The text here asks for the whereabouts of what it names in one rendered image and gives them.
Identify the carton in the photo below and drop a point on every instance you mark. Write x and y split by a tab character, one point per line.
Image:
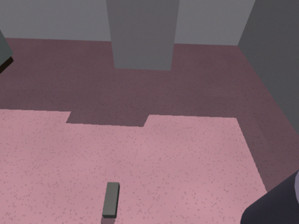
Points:
111	200

